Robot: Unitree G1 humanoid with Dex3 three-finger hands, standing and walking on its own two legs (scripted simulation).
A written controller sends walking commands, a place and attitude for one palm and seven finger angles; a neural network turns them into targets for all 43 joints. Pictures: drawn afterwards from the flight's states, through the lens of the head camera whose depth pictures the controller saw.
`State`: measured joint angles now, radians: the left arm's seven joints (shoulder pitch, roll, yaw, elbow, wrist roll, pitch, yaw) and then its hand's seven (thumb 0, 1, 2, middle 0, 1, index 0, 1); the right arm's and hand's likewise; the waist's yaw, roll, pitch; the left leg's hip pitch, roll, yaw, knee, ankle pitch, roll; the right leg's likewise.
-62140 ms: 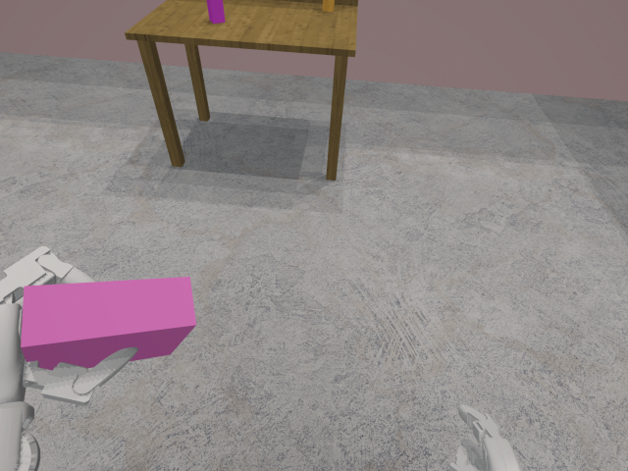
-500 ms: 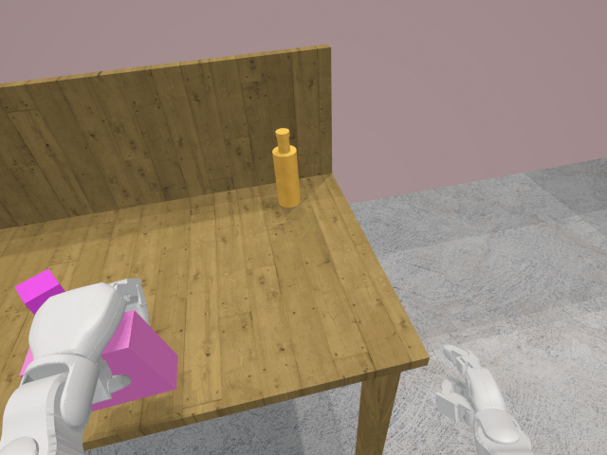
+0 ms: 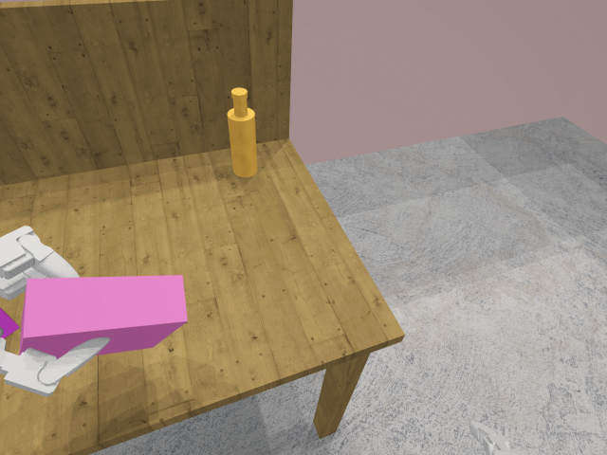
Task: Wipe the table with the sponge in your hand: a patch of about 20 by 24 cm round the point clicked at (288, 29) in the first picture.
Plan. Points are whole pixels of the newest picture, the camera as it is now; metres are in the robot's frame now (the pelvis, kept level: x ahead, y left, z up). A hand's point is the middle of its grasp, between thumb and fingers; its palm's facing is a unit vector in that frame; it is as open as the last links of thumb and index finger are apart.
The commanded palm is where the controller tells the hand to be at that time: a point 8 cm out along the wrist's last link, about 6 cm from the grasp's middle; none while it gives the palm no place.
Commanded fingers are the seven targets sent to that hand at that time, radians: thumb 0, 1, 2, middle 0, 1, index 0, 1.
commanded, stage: step back with the hand held close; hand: left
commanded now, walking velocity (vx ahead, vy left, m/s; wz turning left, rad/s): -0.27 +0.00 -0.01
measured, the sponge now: (125, 317) +0.23 +0.21 +0.12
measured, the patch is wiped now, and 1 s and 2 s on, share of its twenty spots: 1.00 1.00 1.00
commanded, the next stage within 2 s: stop stepping back and stand still in 1.02 s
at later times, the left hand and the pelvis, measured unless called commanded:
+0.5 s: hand (10, 372) +0.15 +0.26 +0.16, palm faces +0.40 -0.82 -0.41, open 9.1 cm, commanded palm +0.10 +0.29 +0.19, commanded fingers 0.00 0.10 1.30 -1.20 -1.60 -1.20 -1.60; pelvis -0.05 +0.01 -0.01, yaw +1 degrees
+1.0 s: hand out of the picture +0.06 +0.27 +0.15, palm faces +0.36 -0.85 -0.39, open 9.1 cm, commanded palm -0.02 +0.30 +0.19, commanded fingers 0.00 0.10 1.30 -1.20 -1.60 -1.20 -1.60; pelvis -0.17 +0.01 -0.01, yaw +1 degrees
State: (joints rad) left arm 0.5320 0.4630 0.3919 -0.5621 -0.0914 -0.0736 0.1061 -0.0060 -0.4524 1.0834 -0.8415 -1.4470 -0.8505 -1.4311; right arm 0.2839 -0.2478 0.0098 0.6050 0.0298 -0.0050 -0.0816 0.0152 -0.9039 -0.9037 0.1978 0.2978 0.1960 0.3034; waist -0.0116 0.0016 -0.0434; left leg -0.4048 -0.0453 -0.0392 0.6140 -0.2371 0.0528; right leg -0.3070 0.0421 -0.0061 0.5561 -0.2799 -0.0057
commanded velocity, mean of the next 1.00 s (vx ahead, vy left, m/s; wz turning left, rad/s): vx -0.36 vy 0.00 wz -0.01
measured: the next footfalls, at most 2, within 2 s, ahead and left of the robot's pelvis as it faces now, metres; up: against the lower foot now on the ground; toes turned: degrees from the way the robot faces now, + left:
right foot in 0.62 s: -0.05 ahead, -0.13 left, +0.00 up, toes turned +2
left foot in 0.94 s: -0.16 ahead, +0.15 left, +0.00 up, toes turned +3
